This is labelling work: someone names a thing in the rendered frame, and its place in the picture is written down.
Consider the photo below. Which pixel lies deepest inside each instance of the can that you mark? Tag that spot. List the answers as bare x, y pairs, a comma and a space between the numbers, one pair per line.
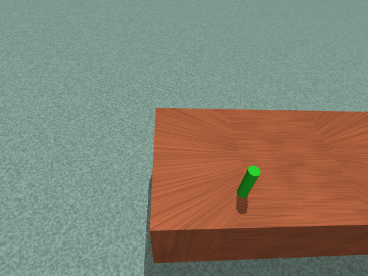
248, 181

